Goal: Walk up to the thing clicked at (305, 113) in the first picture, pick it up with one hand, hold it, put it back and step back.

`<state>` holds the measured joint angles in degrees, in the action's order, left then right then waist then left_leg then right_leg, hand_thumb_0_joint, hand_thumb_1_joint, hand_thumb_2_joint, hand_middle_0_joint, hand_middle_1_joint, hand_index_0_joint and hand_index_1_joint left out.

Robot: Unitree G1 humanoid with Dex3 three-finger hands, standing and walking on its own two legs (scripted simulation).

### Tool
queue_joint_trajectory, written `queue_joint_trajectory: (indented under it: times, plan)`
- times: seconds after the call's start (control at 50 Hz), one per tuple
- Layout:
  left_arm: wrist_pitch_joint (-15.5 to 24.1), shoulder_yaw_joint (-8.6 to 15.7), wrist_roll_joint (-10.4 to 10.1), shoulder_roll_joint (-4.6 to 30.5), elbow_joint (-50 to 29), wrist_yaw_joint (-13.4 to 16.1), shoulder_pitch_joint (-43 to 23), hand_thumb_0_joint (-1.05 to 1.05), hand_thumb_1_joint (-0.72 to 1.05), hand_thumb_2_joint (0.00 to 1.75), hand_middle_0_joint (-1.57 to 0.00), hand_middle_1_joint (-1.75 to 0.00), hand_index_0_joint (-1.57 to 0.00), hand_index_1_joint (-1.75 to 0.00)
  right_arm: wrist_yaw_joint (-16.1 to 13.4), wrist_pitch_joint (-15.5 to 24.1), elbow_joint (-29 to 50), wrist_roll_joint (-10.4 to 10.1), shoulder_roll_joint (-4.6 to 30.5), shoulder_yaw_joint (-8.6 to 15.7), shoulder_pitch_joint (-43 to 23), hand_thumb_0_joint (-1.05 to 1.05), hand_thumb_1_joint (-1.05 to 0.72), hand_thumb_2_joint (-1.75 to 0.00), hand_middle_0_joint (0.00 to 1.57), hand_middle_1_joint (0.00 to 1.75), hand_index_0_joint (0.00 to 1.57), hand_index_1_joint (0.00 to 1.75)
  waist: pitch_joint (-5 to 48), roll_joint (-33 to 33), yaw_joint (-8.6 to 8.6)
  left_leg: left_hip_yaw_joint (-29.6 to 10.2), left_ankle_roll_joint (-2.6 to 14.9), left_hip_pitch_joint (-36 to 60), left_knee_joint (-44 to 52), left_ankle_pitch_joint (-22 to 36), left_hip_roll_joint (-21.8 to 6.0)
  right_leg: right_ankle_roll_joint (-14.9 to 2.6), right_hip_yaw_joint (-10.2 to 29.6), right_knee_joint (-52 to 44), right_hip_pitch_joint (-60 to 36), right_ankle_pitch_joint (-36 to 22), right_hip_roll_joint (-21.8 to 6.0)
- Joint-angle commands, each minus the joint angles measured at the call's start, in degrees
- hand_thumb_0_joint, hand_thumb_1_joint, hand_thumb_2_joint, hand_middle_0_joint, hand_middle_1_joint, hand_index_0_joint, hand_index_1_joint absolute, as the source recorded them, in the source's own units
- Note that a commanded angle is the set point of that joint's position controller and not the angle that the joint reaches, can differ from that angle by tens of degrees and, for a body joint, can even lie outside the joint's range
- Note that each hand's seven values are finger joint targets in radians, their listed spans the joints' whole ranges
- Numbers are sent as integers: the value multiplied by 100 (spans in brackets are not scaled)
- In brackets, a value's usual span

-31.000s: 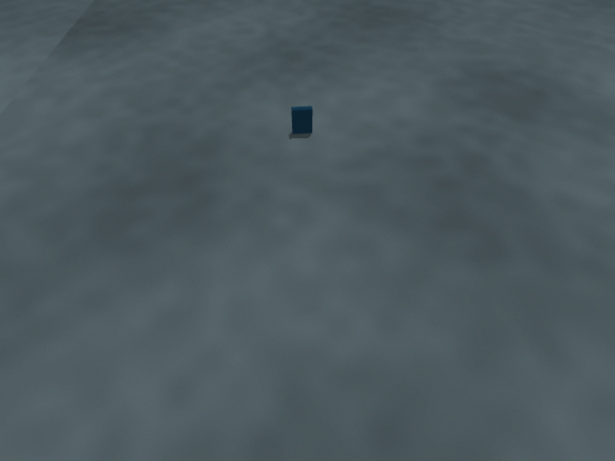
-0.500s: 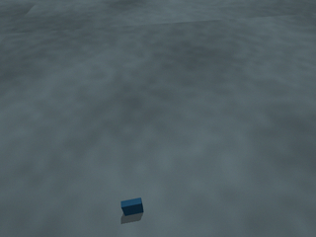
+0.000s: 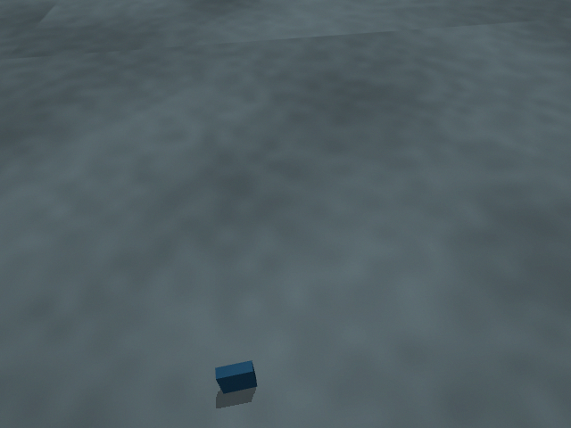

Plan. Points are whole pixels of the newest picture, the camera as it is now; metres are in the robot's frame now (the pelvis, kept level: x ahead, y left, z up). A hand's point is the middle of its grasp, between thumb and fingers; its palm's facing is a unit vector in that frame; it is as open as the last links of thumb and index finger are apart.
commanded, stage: stand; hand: left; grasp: from the side
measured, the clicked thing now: (237, 377) +0.42 +0.18 -0.71
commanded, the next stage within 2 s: step back in 0.56 s
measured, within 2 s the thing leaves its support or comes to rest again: neither
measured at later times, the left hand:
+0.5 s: hand out of the picture +0.08 +0.25 -0.16, palm faces +0.00 -0.94 -0.35, open 7.4 cm
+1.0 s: hand out of the picture +0.09 +0.32 -0.18, palm faces -0.01 -0.94 -0.35, open 7.4 cm
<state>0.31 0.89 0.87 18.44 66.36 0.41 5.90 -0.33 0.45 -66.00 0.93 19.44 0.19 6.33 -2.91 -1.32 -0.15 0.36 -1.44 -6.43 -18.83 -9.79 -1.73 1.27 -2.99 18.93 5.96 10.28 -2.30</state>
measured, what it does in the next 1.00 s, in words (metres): lifts its right foot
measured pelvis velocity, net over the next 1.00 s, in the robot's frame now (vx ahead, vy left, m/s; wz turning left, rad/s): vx -0.06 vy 0.06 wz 0.01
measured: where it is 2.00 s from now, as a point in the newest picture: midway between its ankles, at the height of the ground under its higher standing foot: outside the picture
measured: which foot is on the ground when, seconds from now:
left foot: down 0.00-1.00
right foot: down 0.00-0.86, up 0.88-1.00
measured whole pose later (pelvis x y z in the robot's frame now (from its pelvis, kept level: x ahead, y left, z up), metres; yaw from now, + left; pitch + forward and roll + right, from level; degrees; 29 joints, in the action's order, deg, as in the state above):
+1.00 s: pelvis -0.06 +0.06 -0.02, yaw +1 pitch -1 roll -1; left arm -4.0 3.7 -0.2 23.1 51.8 2.2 0.0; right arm -0.1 -1.9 -54.3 1.4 20.3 2.9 9.5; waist -11.4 3.3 1.8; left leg 0.4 3.4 -17.4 -35.8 -17.6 2.1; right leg -1.1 9.9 60.7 26.9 29.2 5.3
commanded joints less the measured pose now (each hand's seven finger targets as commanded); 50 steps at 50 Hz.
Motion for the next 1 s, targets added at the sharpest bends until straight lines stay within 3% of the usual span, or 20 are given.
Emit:
queue_joint_trajectory:
  times: [0.0, 0.12, 0.18, 0.26, 0.52, 0.54, 0.6, 0.62, 0.64, 0.66, 0.68, 0.7, 0.76, 0.8, 0.82, 0.84, 0.86, 0.88, 0.94, 0.98]
  plan:
    - [123, 210, 5, 1221, -296, 55, -205, 0, 90, 90, -20, -30, -20, -30, -70, 100, 329, 20, 1125, 207, -164, 0, -90, -90, 20, 30, 20, 30, 358, 134, -16, -497, 191, 31, 337, 697, -555, -144, 507, -324, -113, -638, -592]
    - [136, 212, 5, 1234, -342, 52, -243, 0, 90, 90, -20, -30, -20, -30, -58, 105, 343, 15, 1118, 206, -202, 0, -90, -90, 20, 30, 20, 30, 406, 150, -4, -501, 171, 106, 328, 853, -578, -138, 478, -316, -102, -719, -585]
    - [145, 207, -6, 1227, -354, 51, -211, 0, 90, 90, -20, -30, -20, -30, -62, 112, 360, 9, 1152, 215, -239, 0, -90, -90, 20, 30, 20, 30, 543, 142, -11, -461, 204, 195, 229, 1154, -591, -148, 486, -277, -218, -1120, -608]
    - [137, 215, -9, 1245, -357, 55, -251, 0, 90, 90, -20, -30, -20, -30, -61, 91, 345, 12, 1126, 199, -210, 0, -90, -90, 20, 30, 20, 30, 366, 166, 6, -465, 198, 51, 313, 792, -571, -141, 490, -340, -176, -788, -605]
    - [147, 197, -7, 1262, -434, 44, -206, 0, 90, 90, -20, -30, -20, -30, -42, 97, 376, -2, 1178, 233, -246, 0, -90, -90, 20, 30, 20, 30, 418, 136, 8, -477, 179, 137, 324, 871, -592, -180, 474, -343, -151, -749, -587]
    - [89, 506, -136, 1721, -516, 53, -215, 0, 90, 90, -20, -30, -20, -30, -5, 1, 537, -87, 1482, 343, -410, 0, -90, -90, 20, 30, 20, 30, -150, 272, -4, -473, 354, -386, -444, 1753, -454, -270, 580, 117, 198, -1759, -559]
    - [45, 579, -144, 1720, -822, 85, -127, 0, 90, 90, -20, -30, -20, -30, 16, -83, 787, -170, 1300, 376, -147, 0, -90, -90, 20, 30, 20, 30, 518, 418, 80, -185, 353, -347, -1324, 1680, -198, -694, 749, 336, 82, -2473, -887]
    - [11, 608, -124, 1752, -933, 85, -220, 0, 90, 90, -20, -30, -20, -30, 17, -134, 862, -176, 1271, 415, -103, 0, -90, -90, 20, 30, 20, 30, 634, 553, 87, -107, 332, -425, -1709, 1328, -12, -895, 878, 326, 137, -2493, -1053]
    - [-15, 617, -89, 1774, -1089, 88, -415, 0, 90, 90, -20, -30, -20, -30, 31, -183, 920, -157, 1238, 441, -13, 0, -90, -90, 20, 30, 20, 30, 688, 833, 123, -27, 326, -532, -2157, 435, 179, -1109, 1099, 261, 289, -2391, -1328]
    - [-37, 627, -31, 1795, -1232, 95, -579, 0, 90, 90, -20, -30, -20, -30, 41, -242, 984, -139, 1233, 476, 49, 0, -90, -90, 20, 30, 20, 30, 663, 1106, 138, -71, 367, -699, -2748, -1047, 350, -1373, 1323, 218, 488, -2348, -1639]
    - [-53, 648, 38, 1834, -1378, 99, -641, 0, 90, 90, -20, -30, -20, -30, 65, -299, 1087, -103, 1251, 502, 142, 0, -90, -90, 20, 30, 20, 30, 564, 1254, 122, -258, 433, -819, -3343, -1916, 375, -1586, 1462, 239, 839, -2202, -1878]
    - [-65, 654, 73, 1859, -1486, 102, -784, 0, 90, 90, -20, -30, -20, -30, 84, -337, 1156, -110, 1228, 510, 300, 0, -90, -90, 20, 30, 20, 30, 457, 1266, 199, -422, 462, -876, -3566, -2098, 292, -1628, 1341, 349, 1051, -2107, -1903]
    - [-109, 607, 103, 1743, -1713, 119, -966, 0, 90, 90, -20, -30, -20, -30, 94, -313, 1253, -125, 1264, 552, 631, 0, -90, -90, 20, 30, 20, 30, 407, 1251, 254, -339, 437, -1047, -2744, -1501, 144, -1247, 1046, 871, 871, -1926, -1524]
    - [-199, 558, 19, 1660, -1786, 93, -915, 0, 90, 90, -20, -30, -20, -30, 75, -224, 1198, -24, 1236, 579, 861, 0, -90, -90, 20, 30, 20, 30, 488, 867, 312, -8, 361, -842, -1101, -180, 217, -914, 714, 1662, 626, -1510, -1105]
    - [-273, 511, -38, 1393, -1831, 81, -618, 0, 90, 90, -20, -30, -20, -30, 42, -167, 1319, 98, 1405, 643, 684, 0, -90, -90, 20, 30, 20, 30, 420, 69, 167, -684, 382, -669, -422, 1233, -231, -649, 467, 2409, 915, -733, -578]
    - [-323, 457, -108, 1040, -1916, 101, -454, 0, 90, 90, -20, -30, -20, -30, 14, -96, 1452, 215, 1935, 756, 625, 0, -90, -90, 20, 30, 20, 30, 445, -1173, 42, -2331, 620, -136, -250, 2976, -1315, -381, 541, 3257, 1969, 1942, 470]
    - [-342, 504, -80, 1234, -1897, 187, -455, 0, 90, 90, -20, -30, -20, -30, 8, -73, 1565, 105, 2382, 832, 514, 0, -90, -90, 20, 30, 20, 30, 653, -1168, 230, -2741, 1162, -273, -346, 3492, -1704, -320, 1276, 3853, 1999, 2822, 792]
    - [-357, 506, -38, 1348, -1823, 240, -618, 0, 90, 90, -20, -30, -20, -30, -17, -63, 1603, 88, 2252, 824, 424, 0, -90, -90, 20, 30, 20, 30, 639, -923, 299, -2757, 1091, -356, -303, 3269, -1659, -325, 1639, 4281, 2024, 2824, 837]
    - [-357, 494, -128, 1377, -1694, 237, -40, 0, 90, 90, -20, -30, -20, -30, -156, -57, 1805, 78, 1609, 681, -52, 0, -90, -90, 20, 30, 20, 30, 731, -717, -134, -1400, 693, 414, -870, 3207, -958, -316, 1561, 4692, 2505, 1746, 706]
    - [-322, 532, -44, 1459, -1745, 209, 13, 0, 90, 90, -20, -30, -20, -30, -199, -50, 1835, 58, 1509, 678, 171, 0, -90, -90, 20, 30, 20, 30, 812, -683, 5, -1538, 919, 690, -908, 3258, -1099, -148, 1346, 4695, 2410, 1791, 659]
